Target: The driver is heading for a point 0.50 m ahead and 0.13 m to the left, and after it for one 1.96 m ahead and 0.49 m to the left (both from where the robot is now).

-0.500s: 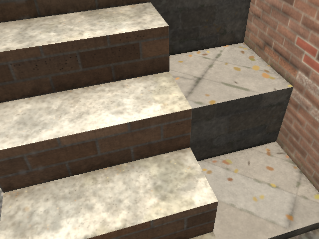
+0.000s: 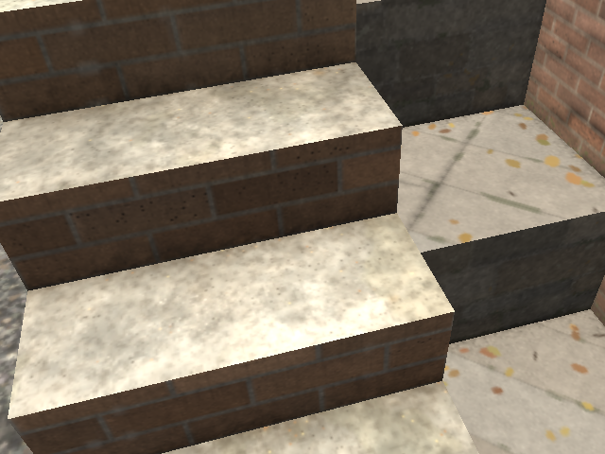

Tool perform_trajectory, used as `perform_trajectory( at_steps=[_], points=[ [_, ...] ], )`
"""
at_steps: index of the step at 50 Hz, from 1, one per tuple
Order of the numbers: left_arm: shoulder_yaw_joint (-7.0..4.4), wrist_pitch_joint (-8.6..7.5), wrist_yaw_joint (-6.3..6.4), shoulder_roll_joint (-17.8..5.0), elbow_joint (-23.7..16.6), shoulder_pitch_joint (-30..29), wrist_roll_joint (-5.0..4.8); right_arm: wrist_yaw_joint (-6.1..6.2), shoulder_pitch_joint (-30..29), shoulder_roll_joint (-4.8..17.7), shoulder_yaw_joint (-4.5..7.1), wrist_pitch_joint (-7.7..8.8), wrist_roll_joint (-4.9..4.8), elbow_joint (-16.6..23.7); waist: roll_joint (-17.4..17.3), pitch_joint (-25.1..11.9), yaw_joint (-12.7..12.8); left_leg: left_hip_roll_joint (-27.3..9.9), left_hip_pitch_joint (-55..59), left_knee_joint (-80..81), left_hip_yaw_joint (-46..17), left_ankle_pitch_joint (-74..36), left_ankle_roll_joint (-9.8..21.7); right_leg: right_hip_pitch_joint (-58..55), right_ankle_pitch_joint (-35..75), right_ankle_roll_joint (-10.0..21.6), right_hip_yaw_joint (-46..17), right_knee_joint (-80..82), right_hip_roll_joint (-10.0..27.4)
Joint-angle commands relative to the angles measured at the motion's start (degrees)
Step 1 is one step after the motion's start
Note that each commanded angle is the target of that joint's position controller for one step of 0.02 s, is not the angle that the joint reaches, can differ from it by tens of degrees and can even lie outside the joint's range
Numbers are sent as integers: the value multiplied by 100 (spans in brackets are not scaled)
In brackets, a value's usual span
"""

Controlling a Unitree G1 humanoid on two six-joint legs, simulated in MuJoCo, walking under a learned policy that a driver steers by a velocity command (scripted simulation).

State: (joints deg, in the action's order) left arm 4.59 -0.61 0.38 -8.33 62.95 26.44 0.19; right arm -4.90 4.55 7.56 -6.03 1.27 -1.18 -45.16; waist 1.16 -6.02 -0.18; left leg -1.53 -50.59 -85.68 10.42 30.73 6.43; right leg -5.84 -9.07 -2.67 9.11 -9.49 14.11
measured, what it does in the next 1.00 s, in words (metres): climbs: right foot 0.19 m higher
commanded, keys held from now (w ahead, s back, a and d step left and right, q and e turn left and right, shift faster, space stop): w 0.84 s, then no key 0.16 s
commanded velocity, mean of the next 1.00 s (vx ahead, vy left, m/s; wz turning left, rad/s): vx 0.48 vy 0.00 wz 0.00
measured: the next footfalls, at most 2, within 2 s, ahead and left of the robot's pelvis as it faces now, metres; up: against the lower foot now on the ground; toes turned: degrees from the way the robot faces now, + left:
right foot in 0.60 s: +0.30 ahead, -0.11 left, +0.38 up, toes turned -12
left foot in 1.04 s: +0.39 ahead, +0.18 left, +0.38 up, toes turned -8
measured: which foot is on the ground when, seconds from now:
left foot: down 0.00-0.72, up 0.74-1.00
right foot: down 0.00-0.00, up 0.02-0.58, down 0.60-1.00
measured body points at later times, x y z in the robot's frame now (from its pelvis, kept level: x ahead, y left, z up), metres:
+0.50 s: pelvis +0.14 +0.04 +0.17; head +0.12 +0.09 +0.61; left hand +0.31 +0.19 +0.02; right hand +0.06 -0.12 +0.02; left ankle +0.09 +0.10 -0.57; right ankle +0.22 -0.12 -0.29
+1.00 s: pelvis +0.35 +0.08 +0.36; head +0.29 +0.13 +0.80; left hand +0.48 +0.29 +0.21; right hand +0.48 -0.17 +0.30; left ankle +0.37 +0.19 -0.24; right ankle +0.28 -0.10 -0.36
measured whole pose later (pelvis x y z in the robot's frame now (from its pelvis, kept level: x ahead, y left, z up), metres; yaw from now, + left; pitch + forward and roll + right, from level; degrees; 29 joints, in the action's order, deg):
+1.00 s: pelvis +0.35 +0.08 +0.36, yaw -2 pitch -2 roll -2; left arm 2.0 -3.4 -1.8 -13.5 54.1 14.0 -0.3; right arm -1.0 11.0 10.8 -2.0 3.2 -0.4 -41.1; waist 3.0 -6.9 -7.1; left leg 1.5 -39.7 -83.6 -2.7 16.2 4.3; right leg 7.1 -13.6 -3.2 8.2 -33.8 8.8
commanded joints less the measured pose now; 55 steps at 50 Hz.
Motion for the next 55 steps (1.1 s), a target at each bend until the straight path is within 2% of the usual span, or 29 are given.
perform_trajectory(
  at_steps=[1,2,3,5,8,10,15,23,29,31,32,33,35,36,37,38,39,41,42,43,44,45,47,49,50,52,53,54,55],
  points=[
    [-206,72,85,-801,-278,594,63,-42,1181,1292,567,90,258,-45,498,-292,-587,-443,3518,3118,-2231,-1562,776,1592,7566,821,-185,-3085,-342],
    [-108,-87,-67,-290,-301,629,27,26,2347,1824,776,-42,196,-494,-1569,-1593,-708,-1213,5024,6186,-5159,1265,1268,2914,1430,767,-770,-4673,-1146],
    [-148,-198,-242,-189,-771,-825,-130,184,2803,1805,802,-54,295,-943,-1928,-1315,-920,-1668,4440,7609,-6808,2692,1017,3889,-95,605,-1729,-7625,-1926],
    [-158,-444,-534,-8,-1640,-2250,-230,90,1874,396,412,127,514,-1271,-1269,191,-322,-1517,2682,6787,-5069,1592,384,4842,320,1043,-2368,-9380,-1742],
    [-166,-480,-619,-120,-1682,-1614,-48,20,996,-366,192,384,431,-1531,-319,659,563,-933,1908,5884,-3045,63,-42,5067,1148,1482,-2489,-9952,-1680],
    [-124,-437,-627,-81,-1475,-1027,-66,-2,1118,-197,188,478,336,-1594,-197,636,780,-963,2214,6108,-2465,-574,-95,5399,1439,1509,-2523,-10018,-1861],
    [-4,-303,-409,-21,-1684,-2228,-32,93,1992,197,281,610,390,-1609,-92,787,230,-1016,2817,6784,-1715,-1178,42,6738,1242,927,-1702,-9603,-1914],
    [4,-261,-253,200,-1596,-2840,-247,303,3022,-120,204,483,527,-1736,-945,713,-350,-1373,4795,6710,-2145,-2163,183,9099,1313,708,-1560,-10443,-1667],
    [232,-297,-287,253,-2453,-3834,-311,544,2962,22,256,388,174,-1775,-874,1141,-309,-1336,4954,7761,-1826,-2039,294,9162,49,532,-842,-9113,-1057],
    [423,-363,-379,309,-2858,-4843,-389,632,3020,302,304,259,-113,-1926,-643,1274,-397,-1125,3043,9077,-992,-4270,278,5388,-1396,670,772,-5638,-1195],
    [278,-504,-409,119,-2934,-4443,-344,609,3814,-29,177,236,-28,-2193,-63,528,-249,-595,3579,7606,-547,-8466,-8,4071,-1529,840,1210,-5689,-1859],
    [210,-544,-408,85,-2894,-3728,-306,636,4407,529,295,258,106,-2359,-572,-524,32,-701,4277,6735,-699,-10130,-77,2732,-1945,905,920,-5119,-2075],
    [-314,-341,-256,-832,-1944,-629,-316,677,2729,1669,701,218,127,-1933,-1272,-1443,1689,-1046,4108,4747,-1115,-10504,-183,452,-1010,1097,-1078,-3296,-1405],
    [-574,-247,-118,-1311,-1172,1428,-192,504,2405,1257,705,285,251,-1647,-238,-2171,2200,-5,1756,2344,-904,-8743,-547,-1785,-1928,1910,-3075,-2692,-608],
    [-606,-185,30,-1408,-656,1462,-62,342,1455,903,706,376,233,-1228,1655,-2093,1849,902,681,-1312,-1519,-1232,-557,-1366,-107,2236,-4492,-1787,368],
    [-240,-296,76,-362,-734,326,352,205,-79,419,618,502,69,26,1464,-929,1143,1090,-1140,-4280,-2628,434,-398,-213,2285,1886,-3973,-2309,562],
    [-146,-423,105,191,-900,-603,296,111,-989,8,422,487,-81,952,1169,-266,656,696,-2213,-4974,-2949,1002,-123,577,992,1450,-3544,-2497,647],
    [14,-596,139,678,-802,-1176,117,-252,-319,-337,126,387,133,1266,86,242,-234,-7,-2192,-4633,-3225,1247,392,1690,314,736,-2665,-2194,494],
    [64,-601,85,702,-1069,-1898,277,-384,737,-141,126,345,10,1019,-356,450,-960,-82,-1490,-3888,-2857,832,404,2456,-471,653,-1905,-1803,219],
    [-52,-629,28,165,-1452,-2720,359,-383,1739,239,232,303,-99,702,-441,494,-1599,41,-461,-2815,-2320,237,136,3273,-568,658,-1112,-1226,-122],
    [-240,-653,-36,-577,-1879,-3989,251,-203,2849,609,313,203,-12,325,-351,418,-2443,351,1944,-2525,-1364,-335,-264,5023,542,386,-213,-695,-459],
    [-354,-663,-142,-978,-1942,-4302,151,133,3537,884,455,74,-14,-140,-477,309,-2600,446,3090,-2774,-993,-1239,-605,5658,1090,357,92,-597,-342],
    [-354,-610,-248,-1044,-1982,-4264,2,608,3259,966,538,-105,-22,-318,-318,910,-2167,475,2763,-950,-931,-1426,-668,4780,1969,179,404,-834,-514],
    [-451,-511,-231,-1468,-2143,-3503,-149,482,2707,1265,675,24,93,-374,-606,1060,-1778,339,3156,3450,-1157,-2408,-186,3136,1918,101,331,-2390,-822],
    [-474,-466,-219,-1448,-2180,-2749,-233,435,3084,926,670,35,238,-601,-221,331,-1529,173,3327,5162,-1774,-2212,141,1856,2202,167,-52,-3422,-682],
    [-302,-476,-262,-725,-2530,-2608,-220,261,2426,207,509,-106,321,-1011,-628,864,-614,-477,3186,7987,-1970,-4432,289,1512,-872,332,-451,-5599,-881],
    [-367,-474,-282,-675,-2497,-2187,-33,158,2061,138,407,-11,494,-1155,-1050,1023,53,-417,4489,6167,-1972,-7760,-116,3677,-1848,656,-789,-7960,-1412],
    [-285,-530,-376,-17,-2094,-1125,16,153,2468,515,491,57,362,-1225,-1302,924,411,-531,4351,5375,-2164,-10489,-369,4002,-1466,671,-1891,-8479,-2238],
    [-320,-462,-432,0,-1837,-589,109,124,2373,993,677,20,121,-1193,-999,465,601,-697,4534,5490,-2610,-9658,-188,4086,-1115,477,-2014,-8420,-2181]
  ],
)
Velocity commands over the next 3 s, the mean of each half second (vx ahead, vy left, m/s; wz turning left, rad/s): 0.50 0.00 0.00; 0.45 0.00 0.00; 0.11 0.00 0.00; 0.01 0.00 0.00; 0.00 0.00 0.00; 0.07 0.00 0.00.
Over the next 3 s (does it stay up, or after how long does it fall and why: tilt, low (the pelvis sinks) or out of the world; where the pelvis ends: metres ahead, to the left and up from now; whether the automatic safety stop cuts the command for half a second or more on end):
stays up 0.39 0.12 0.36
